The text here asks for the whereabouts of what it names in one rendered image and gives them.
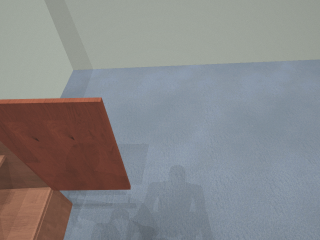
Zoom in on cupboard door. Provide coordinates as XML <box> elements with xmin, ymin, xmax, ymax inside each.
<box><xmin>0</xmin><ymin>97</ymin><xmax>131</xmax><ymax>191</ymax></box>

